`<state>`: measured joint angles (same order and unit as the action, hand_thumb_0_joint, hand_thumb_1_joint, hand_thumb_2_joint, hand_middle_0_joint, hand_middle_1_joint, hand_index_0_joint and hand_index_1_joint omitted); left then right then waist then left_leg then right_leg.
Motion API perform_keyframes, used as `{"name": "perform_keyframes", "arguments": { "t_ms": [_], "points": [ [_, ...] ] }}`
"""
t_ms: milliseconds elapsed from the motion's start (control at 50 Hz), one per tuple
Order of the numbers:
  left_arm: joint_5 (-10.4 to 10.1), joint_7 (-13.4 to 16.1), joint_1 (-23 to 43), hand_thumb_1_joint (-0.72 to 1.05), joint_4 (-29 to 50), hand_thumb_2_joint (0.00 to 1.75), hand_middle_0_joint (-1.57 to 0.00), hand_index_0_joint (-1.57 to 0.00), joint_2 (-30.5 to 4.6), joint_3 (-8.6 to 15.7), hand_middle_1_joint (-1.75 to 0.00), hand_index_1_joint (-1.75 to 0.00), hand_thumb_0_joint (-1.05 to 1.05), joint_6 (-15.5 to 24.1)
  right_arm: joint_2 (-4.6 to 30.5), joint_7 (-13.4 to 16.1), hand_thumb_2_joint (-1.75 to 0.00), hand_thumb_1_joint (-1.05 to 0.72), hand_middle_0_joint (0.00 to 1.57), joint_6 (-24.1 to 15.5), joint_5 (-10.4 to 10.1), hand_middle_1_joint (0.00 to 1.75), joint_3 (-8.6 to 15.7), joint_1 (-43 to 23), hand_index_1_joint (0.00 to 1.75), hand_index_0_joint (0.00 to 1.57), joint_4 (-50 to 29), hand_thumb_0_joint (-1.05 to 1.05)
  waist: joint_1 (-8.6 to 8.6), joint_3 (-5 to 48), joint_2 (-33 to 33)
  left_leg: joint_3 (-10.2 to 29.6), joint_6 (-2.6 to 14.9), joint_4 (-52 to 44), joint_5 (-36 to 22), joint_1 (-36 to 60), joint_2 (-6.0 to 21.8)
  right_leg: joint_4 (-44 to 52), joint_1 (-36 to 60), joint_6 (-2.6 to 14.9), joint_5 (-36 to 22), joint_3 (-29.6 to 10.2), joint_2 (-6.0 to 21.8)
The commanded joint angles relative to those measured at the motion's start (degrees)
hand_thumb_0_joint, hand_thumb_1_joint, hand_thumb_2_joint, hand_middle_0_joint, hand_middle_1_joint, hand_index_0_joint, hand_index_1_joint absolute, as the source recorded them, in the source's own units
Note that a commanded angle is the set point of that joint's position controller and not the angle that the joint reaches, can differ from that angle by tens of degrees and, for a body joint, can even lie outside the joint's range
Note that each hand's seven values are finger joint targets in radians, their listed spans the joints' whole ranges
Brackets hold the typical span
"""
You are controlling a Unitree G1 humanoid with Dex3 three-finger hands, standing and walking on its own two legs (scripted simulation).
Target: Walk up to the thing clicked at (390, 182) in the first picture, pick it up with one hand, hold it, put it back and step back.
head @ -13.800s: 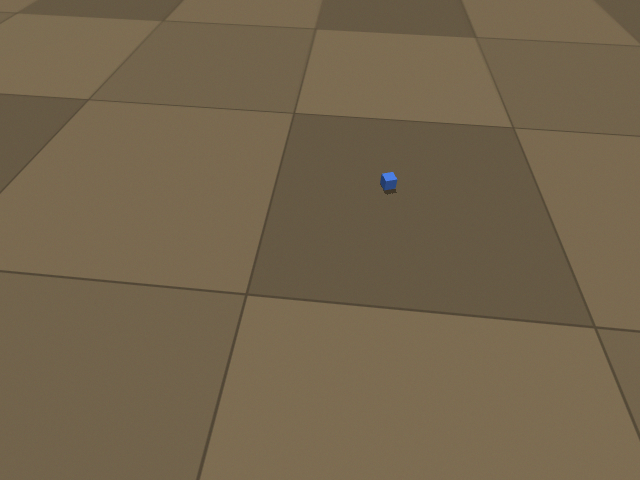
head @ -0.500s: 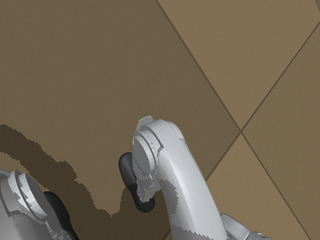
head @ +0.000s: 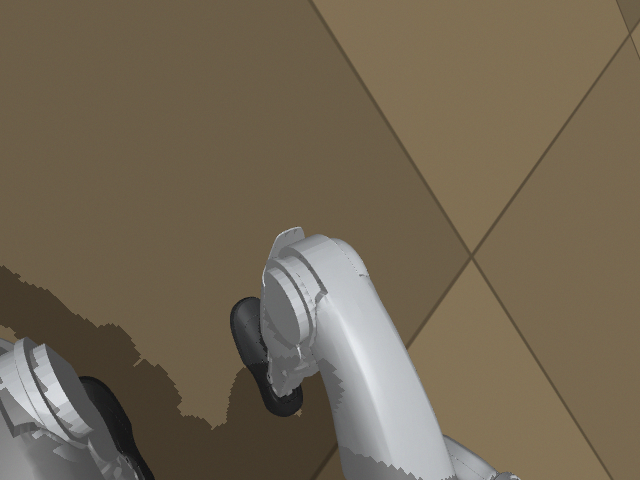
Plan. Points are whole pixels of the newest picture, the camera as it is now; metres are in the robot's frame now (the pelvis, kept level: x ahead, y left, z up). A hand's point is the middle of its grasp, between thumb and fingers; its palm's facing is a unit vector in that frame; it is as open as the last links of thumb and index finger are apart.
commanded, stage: close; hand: left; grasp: from above
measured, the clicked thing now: out of the picture +0.43 +0.34 -0.28
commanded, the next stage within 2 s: none
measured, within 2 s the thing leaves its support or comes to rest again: neither
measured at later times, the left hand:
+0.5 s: hand out of the picture +0.44 +0.33 -0.27, palm faces -0.24 -0.38 -0.90, open 13.6 cm
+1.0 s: hand out of the picture +0.44 +0.32 -0.26, palm faces -0.25 -0.37 -0.89, open 12.2 cm
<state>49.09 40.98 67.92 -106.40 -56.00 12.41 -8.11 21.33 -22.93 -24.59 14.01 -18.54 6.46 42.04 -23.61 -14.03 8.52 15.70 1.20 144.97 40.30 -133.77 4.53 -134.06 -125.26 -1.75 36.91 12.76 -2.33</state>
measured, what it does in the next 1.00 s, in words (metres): stands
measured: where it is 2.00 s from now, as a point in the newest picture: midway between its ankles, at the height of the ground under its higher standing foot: (203, 417)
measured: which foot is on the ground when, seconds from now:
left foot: down 0.00-1.00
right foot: down 0.00-1.00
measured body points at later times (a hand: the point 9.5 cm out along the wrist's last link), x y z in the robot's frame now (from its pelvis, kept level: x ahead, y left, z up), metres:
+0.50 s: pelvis +0.00 +0.00 +0.00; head +0.30 +0.12 +0.31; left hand +0.45 +0.34 -0.22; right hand +0.02 -0.24 -0.03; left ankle +0.07 +0.13 -0.28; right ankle +0.12 -0.11 -0.28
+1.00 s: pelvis +0.00 +0.00 +0.01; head +0.29 +0.13 +0.32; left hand +0.45 +0.34 -0.21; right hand +0.03 -0.23 -0.03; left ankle +0.07 +0.13 -0.28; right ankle +0.12 -0.11 -0.28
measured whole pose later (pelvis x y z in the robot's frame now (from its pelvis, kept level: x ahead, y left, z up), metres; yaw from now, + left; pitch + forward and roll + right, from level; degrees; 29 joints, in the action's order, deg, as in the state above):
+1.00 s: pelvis +0.00 +0.00 +0.01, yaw -1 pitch +26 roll -16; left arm 46.3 42.3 69.8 -105.0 -58.0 12.3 -11.2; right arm 22.4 -22.1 -24.5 14.2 -20.2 5.7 39.0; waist -25.1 -16.0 9.8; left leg 16.6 1.2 143.7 40.1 -132.6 4.7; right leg -131.9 -123.8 -2.0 36.1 13.5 -2.9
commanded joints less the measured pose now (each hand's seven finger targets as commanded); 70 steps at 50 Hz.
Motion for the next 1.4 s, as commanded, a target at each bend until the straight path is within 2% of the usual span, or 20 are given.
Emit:
{"name": "perform_keyframes", "arguments": {
  "t_ms": [0,20,120,180,220,300,400,440,480,500,560,620,800,860,900,940,980,1080,1220,1380],
  "points": [
    [0.6,4.1,13.3,-0.49,4.6,0.93,-0.12,-0.13,-10.5,-0.5,-1.05,-1.04,0.0,0.4,19.7,-0.1,-0.9,-0.9,0.2,-0.8,-0.1,0.3,4.4,12.9,0.3,0.2,2.2,0.0,-5.11,34.4,-29.5,-4.0,-1.4,-15.2,-10.8,26.6,1.0,12.6,21.1,2.24,-14.0,4.0,-3.4],
    [0.7,4.4,14.8,-0.48,5.4,0.93,-0.12,-0.13,-9.9,-1.0,-1.05,-1.03,0.0,0.2,18.7,-0.4,-0.9,-0.9,0.2,-1.0,0.2,0.3,3.8,12.2,0.3,0.2,1.6,0.0,-5.17,33.5,-29.5,-3.6,-1.6,-14.8,-10.9,26.9,1.0,11.6,19.9,2.21,-13.9,4.2,-2.7],
    [0.6,6.0,16.0,-0.46,4.4,0.9,-0.12,-0.14,-10.9,-0.6,-1.06,-1.04,0.0,-1.0,20.2,-0.7,-0.91,-0.9,0.2,-1.2,0.3,0.3,3.7,11.3,0.3,0.2,1.3,0.0,-5.85,33.6,-32.7,-2.5,-2.37,-15.8,-11.9,29.8,1.6,10.7,19.3,2.27,-15.2,4.6,-2.6],
    [-0.2,6.0,16.6,-0.47,4.8,0.9,-0.12,-0.14,-11.2,-0.6,-1.06,-1.05,0.0,-1.9,20.2,-1.1,-0.91,-0.91,0.2,-1.0,0.7,0.3,3.4,11.1,0.3,0.2,0.0,0.0,-6.72,32.7,-31.8,-3.4,-1.85,-14.8,-11.4,28.4,1.2,11.8,20.7,1.98,-15.0,4.2,-2.6],
    [-0.5,5.8,16.3,-0.48,4.7,0.92,-0.12,-0.13,-12.8,0.2,-1.05,-1.04,0.0,-2.5,20.3,-1.0,-0.91,-0.91,0.2,-0.9,0.5,0.3,3.2,11.6,0.3,0.2,-0.1,0.0,-6.55,33.7,-31.1,-4.0,-1.58,-14.6,-11.7,27.6,1.1,12.5,21.9,1.86,-15.2,3.9,-2.8],
    [-2.1,5.2,15.1,-0.46,4.9,0.9,-0.12,-0.14,-12.9,0.6,-1.07,-1.05,0.0,-3.6,20.6,-0.8,-0.91,-0.91,0.2,-0.6,0.1,0.3,3.0,11.9,0.3,0.2,-0.9,0.0,-6.25,35.0,-31.5,-3.7,-1.79,-15.1,-13.0,29.1,1.5,12.6,23.1,1.89,-16.3,4.1,-3.2],
    [-2.6,3.7,15.6,-0.46,7.3,0.9,-0.13,-0.14,-12.2,-1.1,-1.07,-1.05,0.0,-4.0,20.1,-0.6,-0.91,-0.91,0.2,-0.4,-0.1,0.3,2.6,12.7,0.3,0.2,-1.4,0.0,-6.77,35.8,-31.4,-3.8,-1.52,-14.6,-13.6,28.9,1.3,12.6,24.2,1.93,-17.2,4.2,-3.3],
    [-2.6,3.4,15.1,-0.44,7.9,0.89,-0.15,-0.16,-14.2,-0.2,-1.06,-1.04,0.0,-3.8,20.5,-0.3,-0.91,-0.91,0.2,-0.2,-0.5,0.3,2.8,12.2,0.3,0.2,-1.1,0.0,-5.47,36.3,-31.5,-3.9,-1.46,-14.8,-13.5,28.5,1.5,12.9,24.0,1.97,-16.7,4.0,-3.6],
    [-2.5,2.9,14.5,-0.4,7.4,0.86,-0.17,-0.19,-12.5,-1.4,-1.03,-1.01,0.0,-4.0,19.9,-0.4,-0.91,-0.91,0.2,-0.2,-0.5,0.3,2.1,12.2,0.3,0.2,-1.5,0.0,-6.19,34.6,-31.4,-3.6,-1.57,-15.0,-13.2,28.1,1.5,12.4,23.0,2.09,-16.2,4.4,-3.3],
    [-2.6,3.1,13.5,-0.42,6.8,0.88,-0.16,-0.18,-13.3,-0.5,-1.03,-1.02,0.0,-3.9,20.5,-0.2,-0.91,-0.91,0.2,-0.1,-0.7,0.3,2.5,12.2,0.3,0.2,-1.5,0.0,-5.46,35.4,-31.0,-3.5,-1.55,-15.2,-13.1,27.9,1.6,12.8,23.4,2.13,-16.2,4.4,-3.7],
    [-2.1,2.4,13.8,-0.39,6.6,0.86,-0.18,-0.2,-12.7,-1.0,-1.02,-1.01,0.0,-3.7,19.7,0.1,-0.91,-0.91,0.2,0.1,-0.7,0.3,2.6,12.4,0.3,0.2,-1.1,0.0,-5.8,33.3,-30.1,-3.9,-1.35,-15.0,-11.6,26.0,1.3,13.1,22.5,2.0,-14.9,4.3,-3.4],
    [-2.5,2.4,13.1,-0.36,6.9,0.85,-0.2,-0.22,-12.2,-1.0,-1.0,-0.98,0.0,-3.5,19.8,0.4,-0.9,-0.9,0.2,0.3,-0.7,0.3,2.8,12.6,0.3,0.2,-1.5,0.0,-5.42,34.7,-30.2,-3.8,-1.37,-15.2,-11.8,27.1,1.6,13.7,23.8,2.1,-15.1,4.2,-4.0],
    [-2.3,3.0,14.2,-0.24,7.2,0.76,-0.28,-0.31,-10.0,-2.9,-0.92,-0.9,0.0,-2.4,19.8,0.5,-0.9,-0.9,0.2,-0.4,0.1,0.3,2.5,11.6,0.3,0.2,-0.8,0.0,-7.18,32.3,-29.6,-2.8,-1.6,-15.8,-10.1,27.7,1.3,13.1,21.2,2.11,-13.8,4.8,-3.3],
    [-2.4,3.5,13.7,-0.21,6.9,0.72,-0.31,-0.33,-11.1,-2.1,-0.9,-0.88,0.0,-2.6,20.2,0.5,-0.9,-0.9,0.2,-0.4,0.1,0.3,2.9,12.5,0.3,0.2,-1.2,0.0,-7.05,32.9,-29.0,-3.6,-1.25,-15.6,-9.9,27.1,1.2,14.4,22.8,1.94,-13.7,4.1,-3.7],
    [-2.4,3.7,13.7,-0.19,6.5,0.73,-0.33,-0.35,-11.6,-1.1,-0.88,-0.86,0.0,-2.8,19.8,0.4,-0.9,-0.9,0.2,-0.3,-0.2,0.3,2.7,12.4,0.3,0.2,-0.5,0.0,-5.74,33.0,-29.5,-3.2,-1.6,-15.9,-10.5,27.1,1.5,13.7,22.1,2.04,-14.0,4.3,-3.4],
    [-2.3,3.8,14.0,-0.18,6.1,0.74,-0.34,-0.36,-11.1,-1.7,-0.89,-0.87,0.0,-3.0,19.9,0.3,-0.9,-0.9,0.2,-0.4,0.1,0.3,2.6,12.6,0.3,0.2,-0.7,0.0,-6.55,33.3,-30.8,-3.0,-1.78,-16.4,-11.1,28.3,1.5,13.7,22.5,2.11,-14.5,4.6,-3.4],
    [-2.4,4.1,13.4,-0.15,5.9,0.7,-0.35,-0.37,-11.8,-1.1,-0.86,-0.83,0.0,-3.3,20.4,0.3,-0.9,-0.9,0.2,-0.3,-0.1,0.3,2.7,11.9,0.3,0.2,-1.1,0.0,-5.9,33.0,-30.6,-2.7,-1.86,-16.3,-11.3,28.3,1.8,13.2,22.2,2.11,-14.8,4.7,-3.4],
    [-2.4,4.3,14.9,-0.08,7.6,0.66,-0.41,-0.43,-12.9,-0.8,-0.82,-0.8,0.0,-3.2,20.3,0.3,-0.9,-0.9,0.2,0.0,-0.1,0.3,2.4,12.1,0.3,0.2,-1.3,0.0,-5.93,34.4,-31.4,-3.3,-1.75,-15.8,-12.5,28.9,1.8,13.5,23.2,2.03,-15.7,4.5,-3.6],
    [-2.5,3.8,14.9,0.0,7.3,0.61,-0.48,-0.5,-12.3,-1.5,-0.76,-0.74,0.0,-3.6,20.4,0.3,-0.9,-0.9,0.2,0.0,-0.1,0.3,2.2,11.9,0.3,0.2,-1.5,0.0,-6.72,32.8,-31.1,-2.7,-1.82,-16.1,-11.9,28.6,1.7,13.0,22.2,2.05,-15.5,4.7,-3.3],
    [-2.4,4.7,13.7,0.13,7.6,0.54,-0.58,-0.6,-14.5,0.8,-0.7,-0.67,0.0,-3.9,20.4,0.2,-0.9,-0.9,0.2,0.2,-0.1,0.3,2.6,12.6,0.3,0.2,-1.6,0.0,-5.72,34.2,-30.8,-3.7,-1.48,-16.1,-11.3,27.5,1.6,14.5,24.0,2.01,-14.8,4.1,-3.6]
  ]
}}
